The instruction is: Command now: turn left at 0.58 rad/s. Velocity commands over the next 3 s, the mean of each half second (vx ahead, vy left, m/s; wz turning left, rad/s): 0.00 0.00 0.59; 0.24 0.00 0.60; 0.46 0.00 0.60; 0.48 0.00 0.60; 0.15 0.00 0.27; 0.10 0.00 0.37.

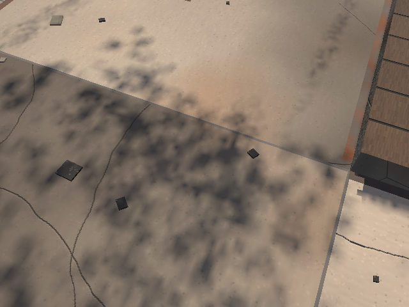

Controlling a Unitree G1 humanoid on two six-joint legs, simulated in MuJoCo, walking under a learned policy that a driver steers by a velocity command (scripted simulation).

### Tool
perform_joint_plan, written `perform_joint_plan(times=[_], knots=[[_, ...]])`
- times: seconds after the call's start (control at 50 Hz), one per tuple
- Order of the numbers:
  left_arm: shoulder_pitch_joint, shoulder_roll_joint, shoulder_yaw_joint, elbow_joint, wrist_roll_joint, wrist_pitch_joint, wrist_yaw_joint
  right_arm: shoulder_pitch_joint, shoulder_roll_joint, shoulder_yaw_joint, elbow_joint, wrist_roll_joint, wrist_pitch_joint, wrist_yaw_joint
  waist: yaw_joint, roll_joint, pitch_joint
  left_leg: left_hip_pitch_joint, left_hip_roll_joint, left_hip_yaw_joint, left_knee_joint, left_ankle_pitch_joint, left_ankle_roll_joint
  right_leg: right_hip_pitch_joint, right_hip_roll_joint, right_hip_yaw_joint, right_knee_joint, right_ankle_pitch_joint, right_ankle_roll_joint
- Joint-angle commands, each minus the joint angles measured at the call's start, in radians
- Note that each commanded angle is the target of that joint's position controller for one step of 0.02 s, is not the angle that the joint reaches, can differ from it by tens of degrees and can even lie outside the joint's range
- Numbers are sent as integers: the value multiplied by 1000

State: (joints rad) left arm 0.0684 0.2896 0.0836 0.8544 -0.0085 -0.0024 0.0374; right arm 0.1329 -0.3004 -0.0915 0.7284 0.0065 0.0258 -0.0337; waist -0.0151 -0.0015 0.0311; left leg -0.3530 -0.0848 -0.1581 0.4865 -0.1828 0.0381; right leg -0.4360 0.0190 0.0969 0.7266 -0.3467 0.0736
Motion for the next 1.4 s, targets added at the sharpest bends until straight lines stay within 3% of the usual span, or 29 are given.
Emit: perform_joint_plan(times=[0.02,0.06,0.08,0.1,0.12,0.14,0.18,0.32,0.42,0.48,0.5,0.52,0.54,0.56,0.58,0.6,0.64,0.7,0.86,0.94,0.96,0.98,1.0,1.02,1.04,1.1,1.3,1.34,1.4], knots=[[28,95,21,-56,-4,-32,-15,-30,-159,-34,-78,3,0,-5,19,188,-149,153,233,-305,-86,224,162,67,21,-17,-142,22,-19],[113,119,32,-32,1,-41,-24,-44,-138,-25,-95,14,11,-13,61,155,-153,83,169,-280,-11,149,94,241,-25,-14,-362,201,-53],[136,192,47,-34,21,-36,-19,-5,-84,-10,-102,7,13,-13,33,-30,-173,-55,71,-167,183,-107,37,367,-232,167,-403,286,-125],[109,253,55,-39,53,-27,-16,24,-82,-14,-139,12,3,-8,-16,-304,-131,-263,-79,-7,372,-461,-16,368,-415,422,-435,506,-306],[63,196,41,-74,60,-30,-14,31,-177,-38,-123,-1,-9,-1,-6,-236,-126,-285,4,-22,596,-456,-46,324,-467,431,-440,517,-378],[11,142,28,-96,50,-29,-8,47,-213,-56,-97,10,-5,4,-20,-156,-111,-269,23,-12,676,-377,-56,293,-399,302,-423,484,-334],[-27,103,15,-110,16,-22,3,67,-166,-51,-71,7,17,0,-18,-125,-66,-298,40,20,752,-261,-94,290,-293,144,-409,406,-259],[89,169,31,-101,19,4,23,-46,-76,-10,-165,14,19,23,68,-169,-91,-257,117,133,464,-203,-136,418,-309,-6,-411,491,-293],[67,207,46,-115,0,5,-3,-15,-96,-16,-181,15,30,45,56,-191,-90,-69,112,214,240,-182,-87,350,-337,-73,-380,494,-270],[66,187,42,-102,-25,2,-13,79,-101,-32,-153,13,35,51,0,-147,-101,128,69,244,-35,4,-11,284,-311,-141,-237,407,-180],[126,141,31,-83,-8,0,-20,131,-157,-53,-141,13,32,39,-4,-10,-130,299,119,133,-100,214,33,155,-251,-219,-67,263,-103],[105,61,1,-134,53,-3,-27,157,-289,-77,-167,2,26,20,22,325,-139,467,408,-268,-74,659,169,-174,-110,-277,278,-304,-4],[15,105,13,-172,34,-10,-19,173,-269,-63,-183,-29,-2,36,-51,259,-216,385,500,-381,-103,659,343,-245,-42,-95,460,-376,7],[-19,140,23,-180,6,-6,-13,141,-237,-54,-176,-32,-24,43,-45,176,-175,349,442,-297,-126,546,318,-262,-62,-53,519,-300,-4],[2,150,29,-172,1,-7,-12,117,-206,-49,-160,-8,-35,38,-16,148,-144,327,369,-231,-148,290,252,-276,-83,-41,483,-193,-25],[11,157,35,-157,8,-9,-11,98,-171,-38,-157,12,-35,32,-6,113,-130,306,328,-220,-177,20,206,-283,-101,-34,432,-113,-36],[11,157,37,-164,9,-17,-21,78,-149,-22,-168,11,-36,23,7,151,-87,233,287,-240,-258,-281,194,-252,-84,-41,367,12,-43],[-9,135,32,-171,5,-47,-33,102,-153,-21,-171,-1,-53,11,0,149,-60,235,272,-242,-294,-282,193,-232,-58,-40,184,97,-42],[-64,113,15,-198,-11,-98,-65,162,-191,-31,-150,16,-56,19,-32,151,-31,131,247,-295,-238,-284,194,-28,0,-39,-148,96,-42],[57,125,28,-173,-14,-120,-61,136,-139,-12,-156,17,-47,21,50,134,-48,30,179,-318,-127,-314,139,239,-1,-50,-299,164,-78],[157,153,39,-153,-6,-124,-54,122,-89,3,-163,13,-49,19,96,101,-85,-75,133,-270,-1,-340,96,403,-82,16,-313,141,-108],[275,219,52,-138,16,-121,-42,128,-8,27,-183,11,-54,19,121,-84,-152,-256,21,-103,310,-410,26,596,-279,261,-391,-56,-186],[333,283,68,-110,30,-116,-54,130,-59,17,-236,36,-67,15,97,-276,-126,-474,6,-27,526,-450,9,608,-439,629,-503,-341,-305],[269,213,50,-131,13,-114,-53,137,-132,0,-209,36,-69,14,83,-192,-44,-530,84,-35,642,-372,-2,546,-434,596,-519,-420,-307],[234,157,34,-143,4,-109,-47,123,-149,-9,-192,27,-65,19,78,-162,9,-545,102,-16,684,-287,-10,503,-378,474,-515,-346,-271],[179,110,12,-151,16,-101,-33,99,-105,-5,-183,20,-63,36,52,-122,37,-487,161,16,687,-111,-28,393,-286,201,-550,-15,-222],[256,171,18,-84,4,-89,-24,-107,-14,35,-239,17,-73,81,111,-72,71,-378,165,165,275,185,-46,405,-262,-170,-573,386,-214],[272,191,24,-70,-9,-80,-26,-135,-21,33,-252,22,-74,95,106,-73,82,-340,152,193,201,152,-15,452,-285,-201,-555,474,-203],[270,240,37,-67,-18,-62,-19,-51,-88,0,-245,15,-67,100,22,-118,-13,-139,54,268,154,19,58,525,-293,-267,-340,1018,-175]])
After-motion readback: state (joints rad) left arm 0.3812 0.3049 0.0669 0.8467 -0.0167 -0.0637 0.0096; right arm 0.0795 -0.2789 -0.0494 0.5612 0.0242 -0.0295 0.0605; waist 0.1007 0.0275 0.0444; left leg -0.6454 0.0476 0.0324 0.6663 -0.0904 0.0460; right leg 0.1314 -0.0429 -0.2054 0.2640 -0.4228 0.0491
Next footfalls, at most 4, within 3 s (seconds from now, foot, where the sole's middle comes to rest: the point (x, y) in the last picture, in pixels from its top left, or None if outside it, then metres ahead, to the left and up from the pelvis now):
0.08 right None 0.06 -0.14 -0.78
0.50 left None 0.00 0.13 -0.78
0.96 right None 0.21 -0.02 -0.78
1.44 left None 0.26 0.40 -0.78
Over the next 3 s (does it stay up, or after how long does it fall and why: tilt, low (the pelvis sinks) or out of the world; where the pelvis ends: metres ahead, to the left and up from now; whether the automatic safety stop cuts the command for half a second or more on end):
stays up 0.49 0.59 0.01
